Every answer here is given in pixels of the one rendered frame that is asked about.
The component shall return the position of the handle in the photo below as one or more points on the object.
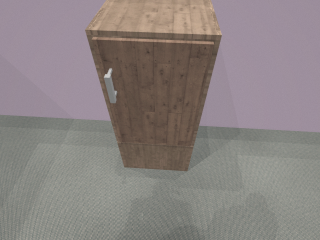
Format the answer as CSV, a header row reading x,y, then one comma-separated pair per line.
x,y
109,86

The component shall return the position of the cupboard door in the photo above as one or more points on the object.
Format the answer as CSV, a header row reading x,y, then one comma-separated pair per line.
x,y
159,86

